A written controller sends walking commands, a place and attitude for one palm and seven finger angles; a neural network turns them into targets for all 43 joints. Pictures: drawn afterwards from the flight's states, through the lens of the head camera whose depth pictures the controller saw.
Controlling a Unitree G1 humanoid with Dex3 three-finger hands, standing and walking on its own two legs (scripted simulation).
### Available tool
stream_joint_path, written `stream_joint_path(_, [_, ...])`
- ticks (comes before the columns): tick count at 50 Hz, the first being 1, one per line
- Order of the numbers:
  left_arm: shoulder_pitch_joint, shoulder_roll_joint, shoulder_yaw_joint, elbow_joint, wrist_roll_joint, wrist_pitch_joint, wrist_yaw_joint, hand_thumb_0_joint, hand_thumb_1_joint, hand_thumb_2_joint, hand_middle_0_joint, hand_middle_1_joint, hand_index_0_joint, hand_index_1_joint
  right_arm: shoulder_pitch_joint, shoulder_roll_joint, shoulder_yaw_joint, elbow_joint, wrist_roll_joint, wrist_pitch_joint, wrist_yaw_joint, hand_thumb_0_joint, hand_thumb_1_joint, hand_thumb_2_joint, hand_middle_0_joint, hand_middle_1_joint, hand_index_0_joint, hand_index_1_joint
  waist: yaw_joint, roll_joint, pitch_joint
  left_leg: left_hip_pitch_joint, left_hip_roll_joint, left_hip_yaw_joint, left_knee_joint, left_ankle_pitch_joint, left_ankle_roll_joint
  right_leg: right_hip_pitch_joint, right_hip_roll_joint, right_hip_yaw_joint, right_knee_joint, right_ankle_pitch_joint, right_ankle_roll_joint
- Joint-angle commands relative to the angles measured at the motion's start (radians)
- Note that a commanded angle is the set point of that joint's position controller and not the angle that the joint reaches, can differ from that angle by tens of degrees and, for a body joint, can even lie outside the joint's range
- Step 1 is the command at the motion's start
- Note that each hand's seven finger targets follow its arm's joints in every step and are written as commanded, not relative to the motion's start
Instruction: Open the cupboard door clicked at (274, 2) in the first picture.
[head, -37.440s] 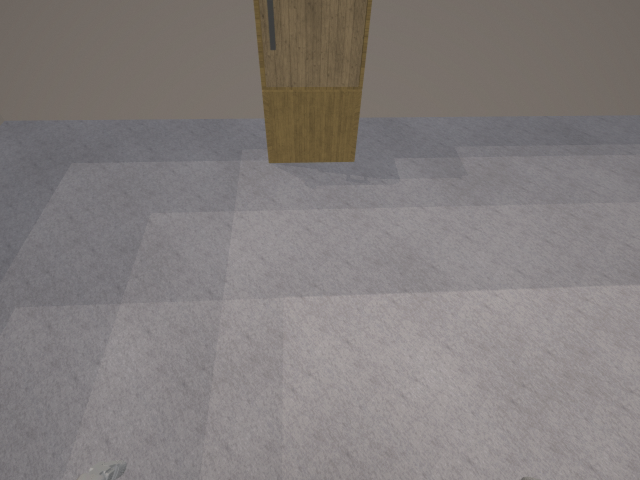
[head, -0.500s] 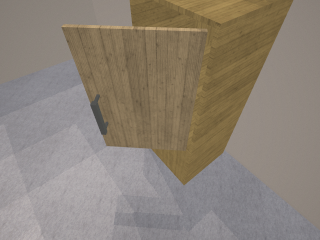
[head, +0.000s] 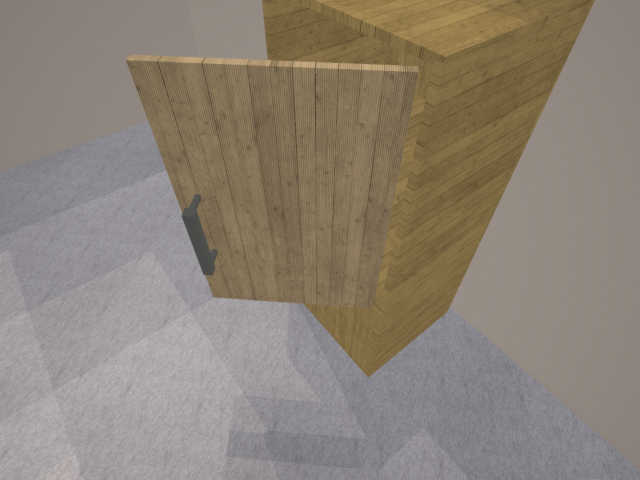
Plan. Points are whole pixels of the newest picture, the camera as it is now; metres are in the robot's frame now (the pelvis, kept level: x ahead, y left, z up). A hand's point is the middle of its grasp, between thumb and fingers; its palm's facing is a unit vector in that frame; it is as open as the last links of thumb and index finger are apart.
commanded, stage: look again from close up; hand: left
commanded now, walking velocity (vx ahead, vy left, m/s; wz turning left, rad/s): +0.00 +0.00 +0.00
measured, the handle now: (203, 236) +0.55 +0.27 -0.09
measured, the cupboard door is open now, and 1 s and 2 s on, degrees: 47 47 47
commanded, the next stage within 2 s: shuffle to correct the standing spot in 0.40 s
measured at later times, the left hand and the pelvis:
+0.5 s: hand out of the picture +0.00 +0.17 -0.17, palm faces +0.02 -0.98 -0.20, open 7.4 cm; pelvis +0.00 +0.00 +0.00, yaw +0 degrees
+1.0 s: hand out of the picture +0.00 +0.23 -0.19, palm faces +0.08 -0.97 -0.22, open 7.4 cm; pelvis -0.01 +0.05 -0.01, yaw +1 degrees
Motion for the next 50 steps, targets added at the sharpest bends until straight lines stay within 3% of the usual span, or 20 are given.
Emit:
stream_joint_path(1, [0.049,0.122,0.022,-0.03,-0.003,-0.015,0.007,0.0,0.9,0.9,-0.2,-0.3,-0.2,-0.3,0.069,-0.102,-0.013,-0.02,0.004,-0.012,-0.002,0.0,-0.9,-0.9,0.2,0.3,0.2,0.3,-0.001,-0.005,0.02,-0.065,0.094,-0.076,-0.064,0.15,0.032,0.032,-0.147,0.151,-0.076,0.22,0.005])
stream_joint_path(16, [0.058,0.12,0.025,-0.033,-0.004,-0.015,0.008,0.0,0.9,0.9,-0.2,-0.3,-0.2,-0.3,0.087,-0.09,-0.014,-0.01,0.005,-0.011,-0.002,0.0,-0.9,-0.9,0.2,0.3,0.2,0.3,0.0,-0.012,0.013,-0.072,0.088,-0.076,-0.064,0.129,0.031,0.038,-0.147,0.155,-0.091,0.18,0.005])
stream_joint_path(18, [0.06,0.112,0.024,-0.031,-0.003,-0.014,0.008,0.0,0.9,0.9,-0.2,-0.3,-0.2,-0.3,0.086,-0.081,-0.013,-0.008,0.005,-0.008,-0.003,0.0,-0.9,-0.9,0.2,0.3,0.2,0.3,0.0,-0.019,0.044,-0.077,0.088,-0.073,-0.066,0.12,0.03,0.019,-0.144,0.153,-0.098,0.172,0.005])
stream_joint_path(25, [0.067,0.113,0.023,-0.029,-0.004,-0.016,0.008,0.0,0.9,0.9,-0.2,-0.3,-0.2,-0.3,0.094,-0.087,-0.015,-0.005,0.005,-0.01,-0.003,0.0,-0.9,-0.9,0.2,0.3,0.2,0.3,0.0,0.001,0.02,-0.07,0.089,-0.073,-0.061,0.131,0.029,0.028,-0.147,0.156,-0.093,0.185,0.004])
stream_joint_path(27, [0.061,0.141,0.031,-0.037,-0.003,-0.019,0.009,0.0,0.9,0.9,-0.2,-0.3,-0.2,-0.3,0.091,-0.108,-0.021,-0.012,0.005,-0.009,-0.002,0.0,-0.9,-0.9,0.2,0.3,0.2,0.3,0.004,0.009,0.019,-0.085,0.08,-0.066,-0.05,0.113,0.027,0.036,-0.163,0.174,-0.098,0.18,-0.004])
stream_joint_path(30, [0.084,0.12,0.034,-0.036,-0.002,-0.009,0.016,0.0,0.9,0.9,-0.2,-0.3,-0.2,-0.3,0.115,-0.062,-0.016,-0.018,0.004,0.009,0.002,0.0,-0.9,-0.9,0.2,0.3,0.2,0.3,0.007,-0.034,0.024,-0.119,0.057,-0.039,-0.009,0.057,0.012,0.035,-0.208,0.212,-0.103,0.165,-0.011])
stream_joint_path(35, [0.08,0.151,0.061,-0.06,0.005,0.005,0.021,0.0,0.9,0.9,-0.2,-0.3,-0.2,-0.3,0.126,-0.052,-0.029,-0.045,0.001,0.034,0.01,0.0,-0.9,-0.9,0.2,0.3,0.2,0.3,0.012,-0.103,0.062,-0.177,0.028,-0.018,0.111,-0.059,0.005,-0.041,-0.315,0.323,-0.183,-0.037,-0.075])
stream_joint_path(38, [0.063,0.161,0.078,-0.08,0.01,0.01,0.023,0.0,0.9,0.9,-0.2,-0.3,-0.2,-0.3,0.142,-0.045,-0.037,-0.056,0.001,0.035,0.014,0.0,-0.9,-0.9,0.2,0.3,0.2,0.3,0.006,-0.092,0.056,-0.166,0.034,-0.02,0.114,-0.058,0.008,-0.085,-0.337,0.326,-0.164,-0.07,-0.097])
stream_joint_path(41, [0.041,0.151,0.087,-0.101,0.009,0.02,0.021,0.0,0.9,0.9,-0.2,-0.3,-0.2,-0.3,0.176,-0.045,-0.04,-0.061,-0.001,0.027,0.017,0.0,-0.9,-0.9,0.2,0.3,0.2,0.3,-0.006,-0.046,0.033,-0.099,0.03,-0.02,0.037,-0.003,0.019,-0.135,-0.279,0.242,-0.065,-0.054,-0.065])
stream_joint_path(42, [0.031,0.137,0.085,-0.109,0.008,0.024,0.019,0.0,0.9,0.9,-0.2,-0.3,-0.2,-0.3,0.179,-0.057,-0.043,-0.064,-0.003,0.024,0.015,0.0,-0.9,-0.9,0.2,0.3,0.2,0.3,-0.006,0.006,0.038,-0.095,0.057,-0.051,0.005,0.044,0.032,-0.146,-0.235,0.186,-0.002,-0.055,-0.042])
stream_joint_path(43, [0.023,0.107,0.081,-0.12,0.01,0.03,0.017,0.0,0.9,0.9,-0.2,-0.3,-0.2,-0.3,0.178,-0.079,-0.046,-0.073,-0.006,0.023,0.011,0.0,-0.9,-0.9,0.2,0.3,0.2,0.3,-0.004,0.108,0.051,-0.107,0.117,-0.125,-0.034,0.105,0.063,-0.163,-0.165,0.116,0.078,-0.072,-0.013])
stream_joint_path(44, [0.019,0.083,0.074,-0.129,0.011,0.035,0.016,0.0,0.9,0.9,-0.2,-0.3,-0.2,-0.3,0.171,-0.101,-0.048,-0.089,-0.005,0.022,0.008,0.0,-0.9,-0.9,0.2,0.3,0.2,0.3,0.003,0.169,0.052,-0.135,0.17,-0.184,-0.075,0.143,0.107,-0.159,-0.114,0.036,0.153,-0.116,0.018])
stream_joint_path(45, [0.017,0.062,0.067,-0.131,0.014,0.038,0.015,0.0,0.9,0.9,-0.2,-0.3,-0.2,-0.3,0.16,-0.108,-0.048,-0.102,-0.005,0.022,0.004,0.0,-0.9,-0.9,0.2,0.3,0.2,0.3,0.007,0.152,0.048,-0.139,0.193,-0.214,-0.093,0.183,0.142,-0.167,-0.088,0.016,0.216,-0.163,0.027])
stream_joint_path(47, [0.029,0.038,0.059,-0.131,0.014,0.039,0.014,0.0,0.9,0.9,-0.2,-0.3,-0.2,-0.3,0.143,-0.103,-0.046,-0.12,-0.007,0.017,0.0,0.0,-0.9,-0.9,0.2,0.3,0.2,0.3,0.015,0.121,0.031,-0.117,0.203,-0.22,-0.078,0.301,0.174,-0.179,-0.088,0.028,0.286,-0.209,0.029])
stream_joint_path(48, [0.033,0.026,0.053,-0.123,0.014,0.035,0.011,0.0,0.9,0.9,-0.2,-0.3,-0.2,-0.3,0.138,-0.084,-0.039,-0.115,-0.008,0.01,-0.003,0.0,-0.9,-0.9,0.2,0.3,0.2,0.3,0.018,0.081,0.022,-0.1,0.206,-0.217,-0.063,0.385,0.179,-0.166,-0.089,0.034,0.267,-0.189,0.03])
stream_joint_path(50, [0.057,0.014,0.045,-0.105,0.009,0.024,0.01,0.0,0.9,0.9,-0.2,-0.3,-0.2,-0.3,0.137,-0.084,-0.035,-0.104,-0.005,-0.006,-0.009,0.0,-0.9,-0.9,0.2,0.3,0.2,0.3,0.023,0.043,-0.013,-0.056,0.187,-0.192,-0.019,0.508,0.157,-0.103,-0.094,0.058,0.144,-0.097,0.038])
